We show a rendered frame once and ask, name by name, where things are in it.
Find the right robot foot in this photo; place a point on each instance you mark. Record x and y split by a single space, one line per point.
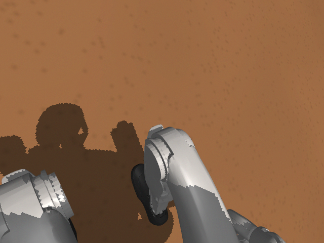
142 192

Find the left robot foot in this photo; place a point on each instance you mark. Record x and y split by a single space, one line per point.
72 226

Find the right robot arm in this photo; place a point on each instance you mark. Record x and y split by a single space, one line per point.
263 235

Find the right robot hand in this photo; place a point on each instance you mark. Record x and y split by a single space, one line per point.
242 226

